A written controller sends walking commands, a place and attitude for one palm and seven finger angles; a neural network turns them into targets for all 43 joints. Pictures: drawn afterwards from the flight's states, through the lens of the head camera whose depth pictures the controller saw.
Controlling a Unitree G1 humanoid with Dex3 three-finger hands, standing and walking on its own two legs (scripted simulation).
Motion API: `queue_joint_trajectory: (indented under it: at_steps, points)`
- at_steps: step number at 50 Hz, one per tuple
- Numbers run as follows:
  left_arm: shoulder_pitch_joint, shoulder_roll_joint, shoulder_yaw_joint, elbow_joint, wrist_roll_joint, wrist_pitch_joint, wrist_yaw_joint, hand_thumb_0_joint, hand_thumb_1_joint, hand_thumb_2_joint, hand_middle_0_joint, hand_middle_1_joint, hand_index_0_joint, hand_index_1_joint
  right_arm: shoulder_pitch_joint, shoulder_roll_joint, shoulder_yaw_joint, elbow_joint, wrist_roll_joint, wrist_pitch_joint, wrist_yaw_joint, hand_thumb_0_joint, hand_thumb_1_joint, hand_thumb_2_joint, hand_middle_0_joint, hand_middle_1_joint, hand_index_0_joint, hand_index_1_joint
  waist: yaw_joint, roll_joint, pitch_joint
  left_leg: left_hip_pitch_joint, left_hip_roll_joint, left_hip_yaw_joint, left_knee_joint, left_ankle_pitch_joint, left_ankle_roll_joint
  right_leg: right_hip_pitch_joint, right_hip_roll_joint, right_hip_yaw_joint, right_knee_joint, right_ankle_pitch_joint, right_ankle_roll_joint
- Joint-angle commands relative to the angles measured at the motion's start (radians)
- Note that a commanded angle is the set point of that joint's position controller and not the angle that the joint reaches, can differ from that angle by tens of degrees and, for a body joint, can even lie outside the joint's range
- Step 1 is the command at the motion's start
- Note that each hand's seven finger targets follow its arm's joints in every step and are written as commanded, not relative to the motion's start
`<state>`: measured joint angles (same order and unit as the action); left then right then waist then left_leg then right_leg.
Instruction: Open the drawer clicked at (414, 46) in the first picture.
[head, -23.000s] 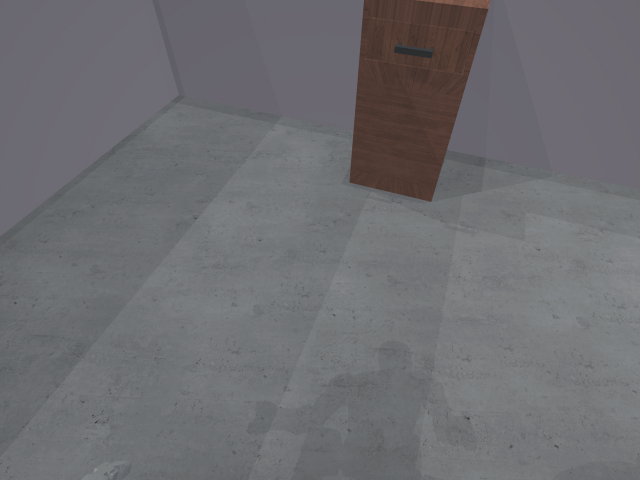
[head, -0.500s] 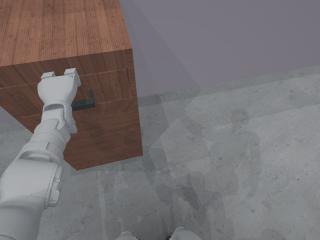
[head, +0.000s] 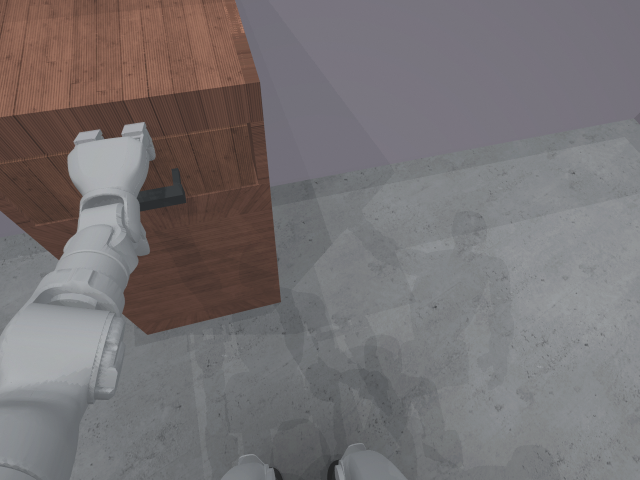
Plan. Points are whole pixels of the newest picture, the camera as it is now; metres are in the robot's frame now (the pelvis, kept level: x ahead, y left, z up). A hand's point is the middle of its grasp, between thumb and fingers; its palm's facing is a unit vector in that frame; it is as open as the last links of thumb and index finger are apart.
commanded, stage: re-aim the fingers above the handle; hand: left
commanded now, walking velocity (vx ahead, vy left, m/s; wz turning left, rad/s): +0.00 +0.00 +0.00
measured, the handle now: (138, 191) +0.55 +0.22 -0.04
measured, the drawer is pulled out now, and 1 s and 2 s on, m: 0.00 0.00 0.00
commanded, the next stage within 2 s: lower the fingers behind the handle in 0.56 s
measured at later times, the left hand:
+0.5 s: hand (128, 192) +0.51 +0.21 +0.02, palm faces -0.03 -0.02 -1.00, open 13.5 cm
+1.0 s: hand (129, 192) +0.51 +0.21 +0.01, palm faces -0.01 -0.01 -1.00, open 13.6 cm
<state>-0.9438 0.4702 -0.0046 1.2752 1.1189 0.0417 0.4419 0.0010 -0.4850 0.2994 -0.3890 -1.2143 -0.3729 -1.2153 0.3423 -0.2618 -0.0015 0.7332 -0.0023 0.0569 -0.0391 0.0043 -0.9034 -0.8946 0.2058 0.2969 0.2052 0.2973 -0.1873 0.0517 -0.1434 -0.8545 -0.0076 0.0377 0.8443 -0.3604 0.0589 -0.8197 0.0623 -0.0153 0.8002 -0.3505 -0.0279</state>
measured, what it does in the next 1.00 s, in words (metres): stands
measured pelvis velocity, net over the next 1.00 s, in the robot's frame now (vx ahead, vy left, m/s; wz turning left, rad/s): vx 0.00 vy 0.00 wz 0.01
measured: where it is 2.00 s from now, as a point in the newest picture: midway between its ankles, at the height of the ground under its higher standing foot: outside the picture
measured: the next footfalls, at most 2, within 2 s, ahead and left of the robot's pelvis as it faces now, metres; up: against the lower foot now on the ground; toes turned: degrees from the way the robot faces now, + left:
none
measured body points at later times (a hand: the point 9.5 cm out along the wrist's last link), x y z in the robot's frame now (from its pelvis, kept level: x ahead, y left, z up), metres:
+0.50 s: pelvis +0.00 +0.00 +0.00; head +0.11 +0.01 +0.44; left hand +0.50 +0.21 +0.07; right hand +0.00 -0.27 -0.12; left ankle +0.01 +0.08 -0.69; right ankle +0.01 -0.10 -0.69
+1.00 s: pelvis +0.00 +0.00 +0.00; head +0.11 +0.00 +0.43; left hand +0.50 +0.20 +0.07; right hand +0.01 -0.28 -0.13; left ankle +0.01 +0.08 -0.69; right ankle +0.01 -0.10 -0.69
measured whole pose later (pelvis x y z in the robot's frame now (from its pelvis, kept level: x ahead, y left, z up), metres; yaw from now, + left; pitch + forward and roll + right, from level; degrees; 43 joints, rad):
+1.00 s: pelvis +0.00 +0.00 +0.00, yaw +0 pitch +21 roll -2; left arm -0.95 0.46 -0.03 1.29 1.11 0.05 0.48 0.00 -0.49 0.30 -0.37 -1.22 -0.35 -1.26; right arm 0.33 -0.26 0.00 0.73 -0.01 0.07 -0.03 0.00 -0.90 -0.89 0.21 0.30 0.21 0.30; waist -0.18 0.05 -0.15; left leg -0.87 -0.01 0.03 0.87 -0.37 0.05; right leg -0.83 0.06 -0.02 0.82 -0.37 -0.03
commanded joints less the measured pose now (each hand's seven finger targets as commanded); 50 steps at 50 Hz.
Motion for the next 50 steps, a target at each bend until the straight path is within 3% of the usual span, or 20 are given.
queue_joint_trajectory:
  at_steps: [1, 3, 4, 7, 10, 13, 16, 18, 19, 24, 28, 31, 35, 37, 41, 42, 43, 45, 47, 50]
  points:
    - [-0.519, 0.445, 0.09, -0.188, -0.019, 0.065, 0.051, 0.0, -0.5, 0.3, -0.3, -1.2, -0.3, -1.2, 0.131, -0.175, -0.052, -0.048, -0.002, -0.018, -0.015, 0.0, -0.9, -0.9, 0.2, 0.3, 0.2, 0.3, 0.023, 0.015, -0.424, 0.225, -0.017, -0.038, -0.083, 0.16, -0.007, 0.239, -0.005, 0.036, -0.113, 0.164, 0.017]
    - [-0.494, 0.463, 0.098, -0.189, -0.016, 0.07, 0.05, 0.0, -0.5, 0.3, -0.3, -1.2, -0.3, -1.2, 0.124, -0.175, -0.049, -0.052, -0.001, -0.013, -0.016, 0.0, -0.9, -0.9, 0.2, 0.3, 0.2, 0.3, 0.041, 0.029, -0.425, 0.216, -0.02, -0.038, -0.087, 0.161, -0.011, 0.251, -0.006, 0.035, -0.108, 0.167, 0.014]
    - [-0.504, 0.426, 0.072, -0.179, -0.015, 0.073, 0.05, 0.0, -0.5, 0.3, -0.3, -1.2, -0.3, -1.2, 0.126, -0.173, -0.049, -0.053, 0.0, -0.015, -0.016, 0.0, -0.9, -0.9, 0.2, 0.3, 0.2, 0.3, 0.028, 0.032, -0.405, 0.225, -0.018, -0.042, -0.091, 0.155, -0.012, 0.225, -0.004, 0.028, -0.112, 0.152, 0.012]
    - [-0.509, 0.445, 0.092, -0.179, -0.014, 0.072, 0.054, 0.0, -0.5, 0.3, -0.3, -1.2, -0.3, -1.2, 0.13, -0.177, -0.052, -0.044, -0.002, -0.017, -0.015, 0.0, -0.9, -0.9, 0.2, 0.3, 0.2, 0.3, 0.028, 0.026, -0.415, 0.247, -0.013, -0.046, -0.087, 0.172, -0.011, 0.211, -0.002, 0.025, -0.108, 0.153, 0.011]
    - [-0.543, 0.412, 0.071, -0.197, -0.013, 0.071, 0.056, 0.0, -0.5, 0.3, -0.3, -1.2, -0.3, -1.2, 0.133, -0.174, -0.054, -0.045, -0.004, -0.019, -0.015, 0.0, -0.9, -0.9, 0.2, 0.3, 0.2, 0.3, 0.02, 0.034, -0.431, 0.264, -0.012, -0.049, -0.087, 0.182, -0.013, 0.204, -0.001, 0.022, -0.107, 0.156, 0.01]
    - [-0.488, 0.434, 0.092, -0.18, -0.019, 0.079, 0.055, 0.0, -0.5, 0.3, -0.3, -1.2, -0.3, -1.2, 0.129, -0.174, -0.053, -0.045, -0.005, -0.016, -0.012, 0.0, -0.9, -0.9, 0.2, 0.3, 0.2, 0.3, 0.038, 0.022, -0.438, 0.253, -0.015, -0.042, -0.083, 0.189, -0.011, 0.233, -0.001, 0.028, -0.107, 0.174, 0.013]
    - [-0.518, 0.41, 0.072, -0.186, -0.019, 0.074, 0.053, 0.0, -0.5, 0.3, -0.3, -1.2, -0.3, -1.2, 0.136, -0.173, -0.054, -0.045, -0.003, -0.016, -0.014, 0.0, -0.9, -0.9, 0.2, 0.3, 0.2, 0.3, 0.021, 0.021, -0.419, 0.256, -0.013, -0.046, -0.086, 0.188, -0.01, 0.217, -0.001, 0.025, -0.11, 0.172, 0.013]
    - [-0.499, 0.459, 0.106, -0.203, -0.019, 0.074, 0.052, 0.0, -0.5, 0.3, -0.3, -1.2, -0.3, -1.2, 0.126, -0.176, -0.053, -0.045, -0.004, -0.013, -0.015, 0.0, -0.9, -0.9, 0.2, 0.3, 0.2, 0.3, 0.04, 0.031, -0.444, 0.255, -0.014, -0.043, -0.084, 0.198, -0.012, 0.239, -0.004, 0.031, -0.106, 0.185, 0.013]
    - [-0.503, 0.411, 0.07, -0.2, -0.018, 0.075, 0.05, 0.0, -0.5, 0.3, -0.3, -1.2, -0.3, -1.2, 0.129, -0.171, -0.054, -0.05, -0.004, -0.013, -0.015, 0.0, -0.9, -0.9, 0.2, 0.3, 0.2, 0.3, 0.03, 0.039, -0.433, 0.259, -0.015, -0.042, -0.086, 0.197, -0.013, 0.229, -0.002, 0.027, -0.109, 0.184, 0.012]
    - [-0.473, 0.428, 0.096, -0.223, -0.02, 0.066, 0.05, 0.0, -0.5, 0.3, -0.3, -1.2, -0.3, -1.2, 0.125, -0.171, -0.056, -0.053, -0.004, -0.011, -0.011, 0.0, -0.9, -0.9, 0.2, 0.3, 0.2, 0.3, 0.048, 0.034, -0.448, 0.275, -0.013, -0.042, -0.084, 0.222, -0.014, 0.243, 0.0, 0.026, -0.104, 0.203, 0.01]
    - [-0.475, 0.396, 0.074, -0.212, -0.016, 0.066, 0.051, 0.0, -0.5, 0.3, -0.3, -1.2, -0.3, -1.2, 0.124, -0.169, -0.058, -0.051, -0.003, -0.011, -0.011, 0.0, -0.9, -0.9, 0.2, 0.3, 0.2, 0.3, 0.036, 0.017, -0.41, 0.261, -0.012, -0.044, -0.088, 0.208, -0.013, 0.226, -0.001, 0.024, -0.109, 0.191, 0.011]
    - [-0.478, 0.388, 0.076, -0.231, -0.014, 0.063, 0.055, 0.0, -0.5, 0.3, -0.3, -1.2, -0.3, -1.2, 0.131, -0.168, -0.063, -0.047, -0.005, -0.013, -0.009, 0.0, -0.9, -0.9, 0.2, 0.3, 0.2, 0.3, 0.038, 0.042, -0.458, 0.304, -0.01, -0.045, -0.084, 0.251, -0.014, 0.231, 0.001, 0.023, -0.103, 0.219, 0.009]
    - [-0.468, 0.391, 0.083, -0.215, -0.017, 0.068, 0.054, 0.0, -0.5, 0.3, -0.3, -1.2, -0.3, -1.2, 0.127, -0.168, -0.063, -0.041, -0.007, -0.011, -0.008, 0.0, -0.9, -0.9, 0.2, 0.3, 0.2, 0.3, 0.04, 0.022, -0.44, 0.281, -0.012, -0.043, -0.079, 0.25, -0.014, 0.24, 0.0, 0.026, -0.102, 0.23, 0.008]
    - [-0.423, 0.366, 0.062, -0.154, -0.019, 0.081, 0.052, 0.0, -0.5, 0.3, -0.3, -1.2, -0.3, -1.2, 0.127, -0.169, -0.058, -0.037, -0.005, -0.009, -0.006, 0.0, -0.9, -0.9, 0.2, 0.3, 0.2, 0.3, 0.033, -0.003, -0.371, 0.24, -0.014, -0.038, -0.082, 0.209, -0.013, 0.219, 0.0, 0.026, -0.11, 0.204, 0.011]
    - [-0.45, 0.385, 0.066, -0.15, -0.013, 0.085, 0.052, 0.0, -0.5, 0.3, -0.3, -1.2, -0.3, -1.2, 0.135, -0.171, -0.058, -0.037, -0.007, -0.01, -0.007, 0.0, -0.9, -0.9, 0.2, 0.3, 0.2, 0.3, 0.025, -0.01, -0.406, 0.22, -0.017, -0.034, -0.069, 0.212, -0.009, 0.238, -0.004, 0.036, -0.101, 0.226, 0.015]
    - [-0.412, 0.401, 0.077, -0.122, -0.014, 0.094, 0.048, 0.0, -0.5, 0.3, -0.3, -1.2, -0.3, -1.2, 0.128, -0.174, -0.055, -0.035, -0.008, -0.005, -0.006, 0.0, -0.9, -0.9, 0.2, 0.3, 0.2, 0.3, 0.036, -0.007, -0.39, 0.201, -0.02, -0.031, -0.066, 0.197, -0.011, 0.235, -0.005, 0.037, -0.099, 0.214, 0.014]
    - [-0.433, 0.39, 0.062, -0.129, -0.015, 0.094, 0.048, 0.0, -0.5, 0.3, -0.3, -1.2, -0.3, -1.2, 0.129, -0.172, -0.054, -0.039, -0.008, -0.006, -0.007, 0.0, -0.9, -0.9, 0.2, 0.3, 0.2, 0.3, 0.025, -0.01, -0.385, 0.192, -0.021, -0.031, -0.064, 0.191, -0.009, 0.23, -0.005, 0.038, -0.1, 0.214, 0.016]
    - [-0.418, 0.415, 0.08, -0.118, -0.02, 0.096, 0.044, 0.0, -0.5, 0.3, -0.3, -1.2, -0.3, -1.2, 0.126, -0.173, -0.051, -0.04, -0.008, -0.001, -0.007, 0.0, -0.9, -0.9, 0.2, 0.3, 0.2, 0.3, 0.035, -0.022, -0.391, 0.167, -0.024, -0.028, -0.058, 0.182, -0.01, 0.258, -0.008, 0.045, -0.097, 0.22, 0.017]
    - [-0.411, 0.388, 0.046, -0.077, -0.014, 0.106, 0.04, 0.0, -0.5, 0.3, -0.3, -1.2, -0.3, -1.2, 0.127, -0.174, -0.046, -0.045, -0.005, 0.0, -0.009, 0.0, -0.9, -0.9, 0.2, 0.3, 0.2, 0.3, 0.02, -0.026, -0.327, 0.134, -0.025, -0.029, -0.057, 0.146, -0.011, 0.214, -0.008, 0.04, -0.097, 0.185, 0.018]
    - [-0.435, 0.412, 0.056, -0.059, -0.015, 0.112, 0.036, 0.0, -0.5, 0.3, -0.3, -1.2, -0.3, -1.2, 0.127, -0.177, -0.043, -0.047, -0.007, -0.001, -0.012, 0.0, -0.9, -0.9, 0.2, 0.3, 0.2, 0.3, 0.01, -0.034, -0.343, 0.115, -0.027, -0.027, -0.044, 0.12, -0.007, 0.209, -0.009, 0.047, -0.095, 0.161, 0.019]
